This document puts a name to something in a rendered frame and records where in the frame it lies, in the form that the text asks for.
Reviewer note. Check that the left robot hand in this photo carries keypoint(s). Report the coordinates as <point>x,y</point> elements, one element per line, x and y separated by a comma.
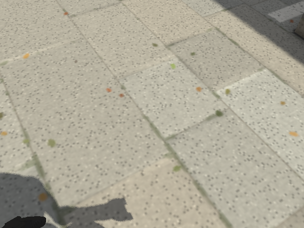
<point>27,222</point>

